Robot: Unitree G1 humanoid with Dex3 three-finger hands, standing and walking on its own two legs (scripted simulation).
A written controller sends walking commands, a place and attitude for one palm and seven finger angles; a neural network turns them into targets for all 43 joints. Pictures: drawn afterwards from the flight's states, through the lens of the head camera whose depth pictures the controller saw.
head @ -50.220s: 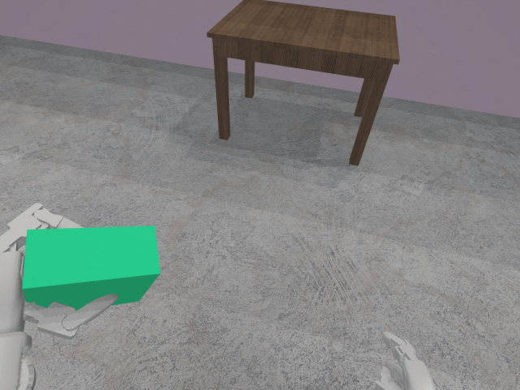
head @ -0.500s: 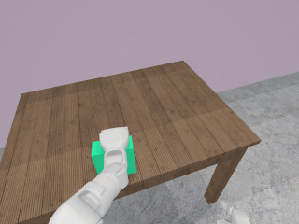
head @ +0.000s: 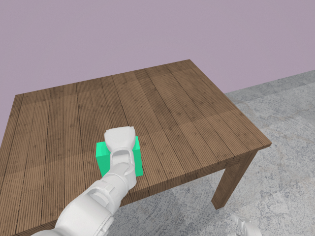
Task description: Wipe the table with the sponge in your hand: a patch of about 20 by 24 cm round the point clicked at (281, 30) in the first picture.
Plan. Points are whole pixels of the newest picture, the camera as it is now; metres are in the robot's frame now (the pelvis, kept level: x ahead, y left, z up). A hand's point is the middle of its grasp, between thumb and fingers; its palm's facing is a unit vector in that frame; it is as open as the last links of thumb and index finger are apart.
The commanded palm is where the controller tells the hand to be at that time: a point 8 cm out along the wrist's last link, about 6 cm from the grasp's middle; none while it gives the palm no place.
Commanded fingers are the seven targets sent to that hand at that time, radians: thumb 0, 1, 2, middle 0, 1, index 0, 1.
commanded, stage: wipe forward along the third lane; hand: left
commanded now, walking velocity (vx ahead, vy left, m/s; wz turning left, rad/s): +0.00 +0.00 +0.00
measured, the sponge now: (121, 163) +0.35 +0.15 -0.05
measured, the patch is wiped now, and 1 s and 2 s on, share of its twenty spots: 0.85 0.90 1.00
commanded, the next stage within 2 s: wipe back along the third lane in 1.36 s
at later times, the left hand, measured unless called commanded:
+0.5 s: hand (123, 137) +0.42 +0.15 +0.00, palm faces -0.10 +0.00 -0.99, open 10.1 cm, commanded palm +0.40 +0.15 +0.03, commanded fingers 0.00 0.10 1.30 -1.20 -1.60 -1.20 -1.60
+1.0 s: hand (119, 125) +0.47 +0.17 +0.00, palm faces -0.12 +0.01 -0.99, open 10.1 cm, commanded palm +0.46 +0.17 +0.04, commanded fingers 0.00 0.10 1.30 -1.20 -1.60 -1.20 -1.60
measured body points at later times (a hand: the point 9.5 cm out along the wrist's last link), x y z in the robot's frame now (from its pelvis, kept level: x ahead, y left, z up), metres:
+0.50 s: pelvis -0.01 +0.00 -0.01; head +0.02 +0.00 +0.44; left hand +0.42 +0.14 +0.06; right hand +0.07 -0.26 -0.14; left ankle +0.04 +0.13 -0.72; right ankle +0.02 -0.08 -0.72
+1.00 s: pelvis +0.00 +0.02 -0.01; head +0.07 +0.02 +0.43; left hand +0.47 +0.16 +0.06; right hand +0.06 -0.24 -0.14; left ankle +0.04 +0.13 -0.72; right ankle +0.02 -0.08 -0.72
